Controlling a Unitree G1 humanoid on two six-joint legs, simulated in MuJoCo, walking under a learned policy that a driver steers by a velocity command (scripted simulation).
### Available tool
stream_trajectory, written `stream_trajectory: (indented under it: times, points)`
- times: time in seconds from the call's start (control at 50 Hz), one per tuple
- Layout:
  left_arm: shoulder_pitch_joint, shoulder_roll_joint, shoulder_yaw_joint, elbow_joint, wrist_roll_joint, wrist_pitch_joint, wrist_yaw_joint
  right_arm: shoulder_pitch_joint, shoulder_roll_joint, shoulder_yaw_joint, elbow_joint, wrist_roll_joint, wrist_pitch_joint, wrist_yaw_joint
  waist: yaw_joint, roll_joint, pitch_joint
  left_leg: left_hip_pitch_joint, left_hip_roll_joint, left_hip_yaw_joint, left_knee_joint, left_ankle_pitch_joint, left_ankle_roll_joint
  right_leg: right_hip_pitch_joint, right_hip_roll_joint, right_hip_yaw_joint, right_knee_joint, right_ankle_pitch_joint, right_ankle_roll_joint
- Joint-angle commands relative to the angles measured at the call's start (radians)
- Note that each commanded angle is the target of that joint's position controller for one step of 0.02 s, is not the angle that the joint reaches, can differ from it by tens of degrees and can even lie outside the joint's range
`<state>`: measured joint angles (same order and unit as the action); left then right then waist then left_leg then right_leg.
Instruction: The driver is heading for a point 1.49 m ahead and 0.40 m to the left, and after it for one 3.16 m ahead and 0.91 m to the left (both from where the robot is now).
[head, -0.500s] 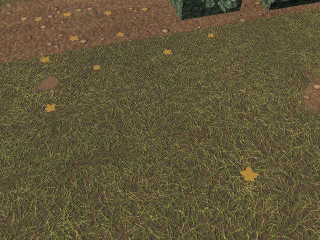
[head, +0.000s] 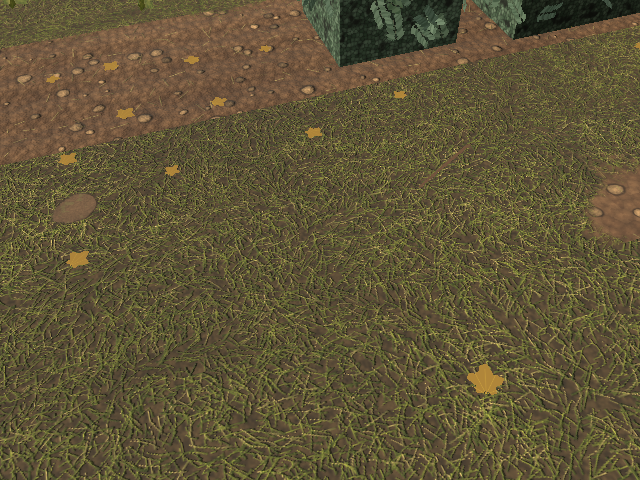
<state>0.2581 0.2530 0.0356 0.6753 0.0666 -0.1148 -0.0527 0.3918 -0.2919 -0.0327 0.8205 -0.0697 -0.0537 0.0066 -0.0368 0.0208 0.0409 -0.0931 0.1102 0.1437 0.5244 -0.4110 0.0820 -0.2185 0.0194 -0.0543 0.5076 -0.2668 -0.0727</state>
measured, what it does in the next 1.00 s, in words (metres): goes down, turning left: left foot 0.17 m lower, then right foot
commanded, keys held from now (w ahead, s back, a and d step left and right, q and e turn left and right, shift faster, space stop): w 0.30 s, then w+q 0.70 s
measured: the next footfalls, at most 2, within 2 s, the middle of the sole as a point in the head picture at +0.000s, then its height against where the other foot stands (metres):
left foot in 0.52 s outside the picture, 0.17 m lower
right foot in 0.88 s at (348, 397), level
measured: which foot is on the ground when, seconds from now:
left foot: down 0.00-0.00, up 0.02-0.50, down 0.52-0.90, up 0.92-1.00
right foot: down 0.00-0.54, up 0.56-0.86, down 0.88-1.00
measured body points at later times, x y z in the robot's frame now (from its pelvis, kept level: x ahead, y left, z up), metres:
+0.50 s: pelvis +0.28 +0.01 -0.12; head +0.28 +0.02 +0.33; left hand +0.10 +0.19 -0.25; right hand +0.50 -0.18 -0.21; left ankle +0.42 +0.13 -0.85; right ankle +0.00 -0.10 -0.73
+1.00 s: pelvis +0.61 +0.01 -0.18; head +0.63 +0.01 +0.27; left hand +0.69 +0.29 -0.27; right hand +0.76 -0.21 -0.31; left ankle +0.49 +0.11 -0.82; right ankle +0.73 -0.06 -0.91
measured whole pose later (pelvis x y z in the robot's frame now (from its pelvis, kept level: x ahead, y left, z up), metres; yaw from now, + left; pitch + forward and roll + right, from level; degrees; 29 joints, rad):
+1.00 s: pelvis +0.61 +0.01 -0.18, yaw +20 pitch +1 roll +1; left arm 0.12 0.25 -0.03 0.77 0.04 -0.12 -0.01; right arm 0.28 -0.25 -0.02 0.86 -0.08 -0.11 0.05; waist -0.02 -0.01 0.02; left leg -0.42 -0.05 -0.07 1.15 -0.42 0.04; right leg -0.43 -0.03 -0.04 0.56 -0.15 -0.04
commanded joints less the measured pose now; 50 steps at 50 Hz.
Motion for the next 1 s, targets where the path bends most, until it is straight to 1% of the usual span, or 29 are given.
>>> stream_trajectory:
  times: [0.02, 0.04, 0.06, 0.08, 0.12, 0.2, 0.28, 0.34, 0.4, 0.46, 0.5, 0.52, 0.54, 0.56, 0.58, 0.6, 0.62, 0.66, 0.68, 0.7, 0.74, 0.78, 0.84, 0.88, 0.9, 0.92, 0.94, 0.96, 1.0]
  points:
    - [0.372, 0.264, 0.073, 0.002, 0.005, -0.03, 0.027, -0.168, 0.004, 0.007, -0.148, -0.03, -0.046, 0.046, 0.201, -0.271, -0.099, -0.635, -0.158, -0.134, 0.502, -0.191, 0.018, 0.525, -0.323, 0.692, -0.252, 0.105, -0.314]
    - [0.379, 0.184, 0.057, 0.022, -0.003, -0.039, 0.023, -0.206, -0.009, 0.004, -0.137, 0.003, -0.072, 0.048, 0.218, -0.155, 0.023, -0.778, -0.124, -0.304, 0.593, -0.148, 0.031, 0.465, -0.38, 0.695, -0.315, -0.076, -0.334]
    - [0.293, 0.109, 0.036, 0.03, -0.022, -0.038, 0.013, -0.21, -0.047, -0.004, -0.12, 0.012, -0.081, 0.028, 0.166, -0.109, 0.086, -0.819, -0.089, -0.275, 0.706, -0.079, 0.024, 0.399, -0.361, 0.572, -0.304, -0.165, -0.292]
    - [0.266, 0.055, 0.015, 0.02, -0.02, -0.025, 0.007, -0.188, -0.092, -0.019, -0.099, 0.001, -0.081, 0.013, 0.14, -0.065, 0.054, -0.78, -0.067, -0.259, 0.732, -0.035, 0.02, 0.351, -0.331, 0.49, -0.305, -0.131, -0.265]
    - [0.21, 0.008, -0.016, 0.035, 0.001, -0.005, 0.011, -0.182, -0.038, -0.002, -0.097, -0.029, -0.061, 0.015, 0.063, -0.057, 0.079, -0.691, -0.015, -0.25, 0.648, 0.087, 0.009, 0.193, -0.282, 0.343, -0.288, 0.04, -0.206]
    - [0.237, 0.026, -0.022, 0.047, 0.03, -0.008, 0.051, -0.222, 0.025, 0.033, -0.115, -0.038, -0.038, 0.064, 0.09, -0.052, 0.015, -0.64, -0.031, -0.188, 0.51, 0.41, -0.048, 0.092, -0.169, 0.192, -0.231, 0.152, -0.196]
    - [0.358, 0.021, -0.043, 0.164, 0.03, -0.014, 0.038, -0.305, 0.031, 0.042, -0.133, -0.021, -0.021, 0.045, 0.129, -0.057, 0.039, -0.527, -0.01, -0.185, 0.101, 0.96, -0.07, -0.045, -0.111, 0.145, -0.061, 0.03, -0.16]
    - [0.379, 0.002, -0.064, 0.195, 0.026, -0.017, 0.017, -0.33, -0.008, 0.036, -0.153, -0.039, 0.007, 0.056, 0.11, -0.041, 0.107, -0.44, -0.013, -0.174, 0.101, 0.916, -0.045, -0.16, -0.16, 0.202, -0.013, -0.068, -0.163]
    - [0.506, 0.006, -0.076, 0.274, -0.002, -0.012, 0.055, -0.471, -0.015, 0.035, -0.163, -0.021, 0.006, 0.053, 0.196, -0.013, 0.152, -0.618, 0.015, -0.167, -0.068, 0.816, -0.037, 0.118, -0.18, 0.235, 0.083, -0.077, -0.124]
    - [0.526, 0.034, -0.075, 0.326, -0.013, 0.008, 0.061, -0.482, -0.012, 0.036, -0.134, -0.037, 0.002, 0.055, 0.204, -0.018, 0.171, -0.494, 0.024, -0.136, -0.155, 0.72, -0.029, 0.159, -0.176, 0.216, 0.152, 0.067, -0.095]
    - [0.463, 0.089, -0.065, 0.331, 0.003, 0.025, 0.036, -0.268, -0.037, 0.022, -0.044, -0.028, -0.006, 0.042, 0.114, 0.029, 0.116, -0.212, 0.015, -0.128, -0.224, 0.71, -0.023, 0.124, -0.147, 0.17, 0.374, 0.26, -0.061]
    - [0.406, 0.139, -0.053, 0.306, 0.01, 0.034, 0.0, -0.022, -0.123, -0.022, 0.043, 0.0, -0.022, 0.017, 0.0, 0.123, -0.006, 0.103, -0.086, 0.014, -0.253, 0.822, -0.014, 0.062, -0.054, 0.049, 0.56, 0.436, -0.028]
    - [0.404, 0.086, -0.073, 0.328, 0.072, 0.034, -0.038, 0.302, -0.159, -0.053, 0.129, -0.013, -0.018, 0.019, -0.126, 0.161, -0.094, 0.611, 0.005, -0.105, -0.088, 1.014, 0.114, -0.346, -0.048, 0.053, 0.96, 0.262, 0.053]
    - [0.565, -0.059, -0.109, 0.316, 0.058, 0.03, -0.067, 0.424, -0.235, -0.071, 0.131, -0.006, -0.015, 0.046, -0.069, 0.232, -0.497, 1.033, 0.219, -0.342, 0.256, 1.39, 0.383, -0.503, 0.05, 0.085, 1.371, -0.45, 0.125]
    - [0.296, 0.051, -0.089, 0.201, 0.017, 0.012, -0.087, 0.476, -0.201, -0.064, 0.174, -0.021, -0.014, 0.051, -0.207, 0.101, -0.44, 1.117, 0.271, -0.605, 0.156, 1.042, 0.423, -0.882, 0.104, 0.096, 1.548, -0.533, 0.176]
    - [0.045, 0.059, -0.079, 0.101, -0.023, -0.012, -0.074, 0.378, -0.218, -0.071, 0.161, -0.011, -0.02, 0.041, -0.22, 0.028, -0.222, 0.872, 0.273, -0.62, 0.009, 0.717, 0.36, -1.051, 0.039, 0.1, 1.475, -0.437, 0.128]
    - [0.011, 0.076, -0.076, 0.088, -0.016, -0.018, -0.052, 0.23, -0.148, -0.042, 0.126, -0.012, -0.016, 0.049, -0.137, -0.101, -0.116, 0.553, 0.256, -0.593, -0.109, 0.412, 0.303, -0.97, -0.047, 0.133, 1.35, -0.329, 0.069]
    - [0.057, 0.062, -0.072, 0.105, 0.039, -0.009, 0.011, -0.059, 0.045, 0.039, 0.039, -0.018, -0.045, 0.06, 0.072, -0.065, 0.066, -0.118, 0.201, -0.521, -0.298, 0.362, 0.27, -0.626, -0.17, 0.214, 0.825, -0.053, -0.004]
    - [0.053, 0.041, -0.076, 0.119, 0.047, 0.011, 0.014, -0.189, 0.051, 0.051, -0.006, -0.001, -0.06, 0.06, 0.106, -0.025, 0.133, -0.395, 0.147, -0.437, -0.396, 0.346, 0.272, -0.441, -0.205, 0.191, 0.538, 0.025, -0.005]
    - [0.044, 0.032, -0.077, 0.096, 0.036, 0.032, 0.013, -0.234, -0.019, 0.038, -0.009, 0.013, -0.072, 0.063, 0.142, 0.048, 0.092, -0.506, 0.067, -0.373, -0.376, 0.32, 0.253, -0.266, -0.168, 0.127, 0.402, 0.07, 0.006]
    - [0.016, -0.005, -0.101, 0.071, -0.02, 0.059, 0.004, -0.181, -0.121, 0.003, 0.011, 0.009, -0.087, 0.077, 0.128, 0.026, 0.054, -0.6, 0.03, -0.369, -0.384, 0.345, 0.221, -0.065, -0.122, 0.076, 0.247, 0.148, 0.039]
    - [-0.033, 0.026, -0.103, 0.064, -0.02, 0.056, 0.01, -0.114, -0.149, -0.025, 0.017, 0.004, -0.084, 0.104, 0.082, -0.002, 0.045, -0.492, 0.036, -0.405, -0.317, 0.337, 0.213, -0.073, -0.089, 0.087, 0.124, 0.331, 0.049]
    - [-0.153, 0.117, -0.07, 0.04, 0.002, 0.027, 0.023, -0.043, -0.111, -0.025, 0.015, -0.009, -0.065, 0.106, 0.044, -0.025, -0.001, -0.308, 0.012, -0.43, -0.168, 0.386, 0.159, -0.075, -0.056, 0.078, 0.066, 0.331, 0.018]
    - [-0.022, 0.207, -0.024, 0.078, -0.015, -0.009, 0.035, -0.074, -0.085, -0.018, -0.013, -0.021, -0.067, 0.099, 0.124, -0.041, -0.071, -0.365, -0.045, -0.404, 0.018, 0.449, 0.071, 0.178, -0.078, 0.081, 0.117, 0.338, -0.061]
    - [0.211, 0.268, -0.001, 0.124, -0.022, -0.021, 0.048, -0.074, 0.002, 0.004, -0.051, -0.018, -0.074, 0.096, 0.207, -0.201, -0.247, -0.476, -0.187, -0.271, 0.326, 0.281, -0.023, 0.482, -0.248, 0.272, 0.068, 0.431, -0.206]
    - [0.322, 0.256, -0.014, 0.13, -0.031, -0.012, 0.037, 0.09, 0.109, 0.031, -0.055, -0.018, -0.089, 0.088, 0.157, -0.397, -0.499, -0.677, -0.27, -0.224, 0.613, -0.211, -0.063, 0.773, -0.492, 0.718, -0.096, 0.321, -0.403]
    - [0.296, 0.208, -0.013, 0.142, -0.014, -0.013, 0.04, -0.044, 0.012, 0.01, -0.039, -0.006, -0.079, 0.079, 0.208, -0.233, -0.208, -0.857, -0.191, -0.264, 0.766, -0.15, -0.042, 0.559, -0.426, 0.751, -0.194, -0.049, -0.281]
    - [0.158, 0.151, -0.026, 0.121, -0.03, -0.012, 0.046, -0.077, 0.001, 0.006, -0.028, 0.001, -0.071, 0.047, 0.156, -0.167, -0.115, -0.834, -0.129, -0.248, 0.772, -0.027, -0.026, 0.368, -0.388, 0.606, -0.243, -0.258, -0.201]
    - [0.054, 0.037, -0.058, 0.114, -0.036, -0.004, 0.063, -0.054, 0.015, 0.008, -0.006, -0.017, -0.057, 0.009, 0.081, -0.117, -0.116, -0.673, -0.032, -0.248, 0.7, 0.087, -0.029, 0.197, -0.356, 0.464, -0.294, -0.084, -0.171]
